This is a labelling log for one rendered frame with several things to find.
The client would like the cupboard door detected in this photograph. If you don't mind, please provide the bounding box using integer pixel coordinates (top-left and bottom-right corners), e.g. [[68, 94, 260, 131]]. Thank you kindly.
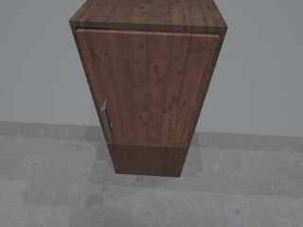
[[76, 28, 220, 148]]

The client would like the handle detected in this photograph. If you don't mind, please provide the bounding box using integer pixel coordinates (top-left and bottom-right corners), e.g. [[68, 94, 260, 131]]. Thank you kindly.
[[100, 99, 114, 136]]

